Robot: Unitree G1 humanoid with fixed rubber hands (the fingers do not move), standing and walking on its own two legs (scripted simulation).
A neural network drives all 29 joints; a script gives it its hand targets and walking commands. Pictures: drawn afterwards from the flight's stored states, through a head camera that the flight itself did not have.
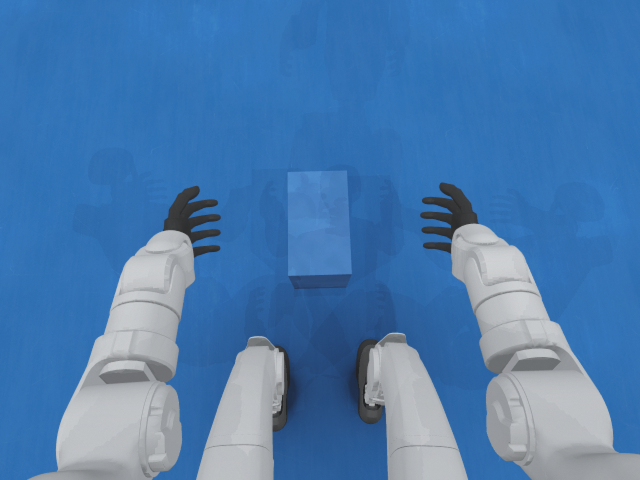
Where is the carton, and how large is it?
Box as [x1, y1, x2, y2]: [288, 171, 351, 288]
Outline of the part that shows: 288,172 288,276 294,288 345,287 351,274 346,171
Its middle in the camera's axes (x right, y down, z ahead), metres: -0.01 -0.02 +1.00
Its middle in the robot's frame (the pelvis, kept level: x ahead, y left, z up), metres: +0.53 +0.02 -0.56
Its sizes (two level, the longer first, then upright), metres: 0.251 0.142 0.215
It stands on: the floor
